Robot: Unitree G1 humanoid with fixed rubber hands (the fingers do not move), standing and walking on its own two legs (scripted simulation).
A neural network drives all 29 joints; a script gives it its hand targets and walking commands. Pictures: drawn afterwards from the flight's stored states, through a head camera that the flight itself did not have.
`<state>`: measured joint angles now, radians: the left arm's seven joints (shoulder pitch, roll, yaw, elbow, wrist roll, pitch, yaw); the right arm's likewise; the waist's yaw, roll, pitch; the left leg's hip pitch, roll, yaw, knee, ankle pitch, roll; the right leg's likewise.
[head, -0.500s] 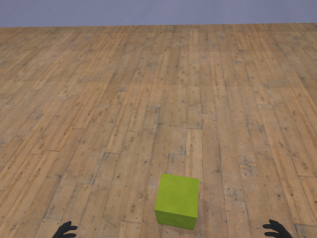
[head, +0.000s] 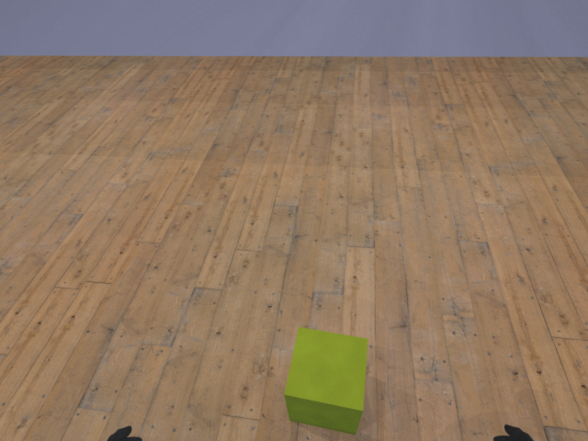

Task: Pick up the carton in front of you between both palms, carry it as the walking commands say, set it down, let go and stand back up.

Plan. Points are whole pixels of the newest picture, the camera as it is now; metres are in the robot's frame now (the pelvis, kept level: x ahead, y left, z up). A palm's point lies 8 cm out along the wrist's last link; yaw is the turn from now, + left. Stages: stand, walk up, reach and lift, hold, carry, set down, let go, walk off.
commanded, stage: stand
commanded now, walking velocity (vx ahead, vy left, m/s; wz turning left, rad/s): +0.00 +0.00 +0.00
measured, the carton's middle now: (327, 381) +0.44 -0.04 -0.65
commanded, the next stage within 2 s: none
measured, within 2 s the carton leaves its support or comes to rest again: neither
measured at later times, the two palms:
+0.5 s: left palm out of the picture +0.07 +0.31 -0.09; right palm out of the picture +0.08 -0.30 -0.10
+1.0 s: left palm out of the picture +0.07 +0.32 -0.09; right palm out of the picture +0.07 -0.30 -0.10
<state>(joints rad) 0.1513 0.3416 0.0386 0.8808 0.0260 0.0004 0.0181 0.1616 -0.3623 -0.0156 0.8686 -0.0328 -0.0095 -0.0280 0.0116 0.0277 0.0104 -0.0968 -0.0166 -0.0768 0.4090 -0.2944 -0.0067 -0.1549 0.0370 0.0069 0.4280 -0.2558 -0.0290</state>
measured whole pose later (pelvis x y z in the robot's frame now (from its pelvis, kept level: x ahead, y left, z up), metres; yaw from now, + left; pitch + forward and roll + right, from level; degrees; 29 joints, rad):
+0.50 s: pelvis -0.02 +0.00 +0.00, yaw +0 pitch -2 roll +0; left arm 0.14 0.37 0.02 0.98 0.02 -0.01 0.01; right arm 0.15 -0.38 0.00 0.97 -0.02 -0.02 -0.02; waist 0.01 0.02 0.02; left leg -0.08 -0.02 -0.08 0.36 -0.24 -0.01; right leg -0.14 0.03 0.01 0.37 -0.20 -0.03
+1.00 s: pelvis -0.02 +0.00 +0.01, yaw +0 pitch -2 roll +0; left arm 0.11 0.38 0.01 1.03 0.01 -0.01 0.01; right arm 0.13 -0.39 0.00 1.02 -0.02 -0.02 -0.02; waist 0.01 0.02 0.03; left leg -0.07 -0.02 -0.07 0.33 -0.22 0.00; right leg -0.13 0.03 0.01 0.35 -0.18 -0.02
